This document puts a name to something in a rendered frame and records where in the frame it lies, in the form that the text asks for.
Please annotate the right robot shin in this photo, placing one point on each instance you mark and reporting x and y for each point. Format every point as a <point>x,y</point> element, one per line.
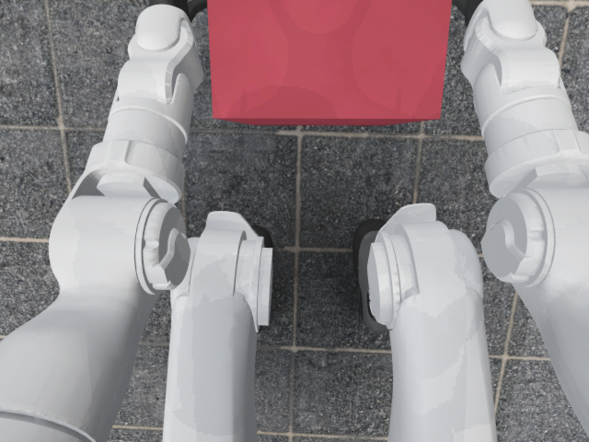
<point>415,213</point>

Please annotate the left robot hand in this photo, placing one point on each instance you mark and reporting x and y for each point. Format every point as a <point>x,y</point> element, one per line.
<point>191,8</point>

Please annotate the right robot upper arm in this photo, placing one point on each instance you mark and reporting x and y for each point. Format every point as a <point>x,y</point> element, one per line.
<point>537,239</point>

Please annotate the left robot forearm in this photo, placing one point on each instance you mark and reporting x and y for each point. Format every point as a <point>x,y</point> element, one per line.
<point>148,126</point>

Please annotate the right robot forearm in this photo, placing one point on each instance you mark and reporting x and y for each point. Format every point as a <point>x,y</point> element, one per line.
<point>525,115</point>

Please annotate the robot right foot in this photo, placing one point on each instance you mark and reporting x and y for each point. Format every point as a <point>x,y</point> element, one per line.
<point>364,235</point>

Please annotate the right robot hand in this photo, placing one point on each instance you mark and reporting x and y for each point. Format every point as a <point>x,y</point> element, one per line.
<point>467,8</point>

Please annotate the left robot upper arm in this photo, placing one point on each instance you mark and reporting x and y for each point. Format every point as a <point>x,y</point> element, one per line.
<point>64,373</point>

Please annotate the carton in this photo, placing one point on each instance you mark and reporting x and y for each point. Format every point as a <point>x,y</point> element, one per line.
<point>328,62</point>

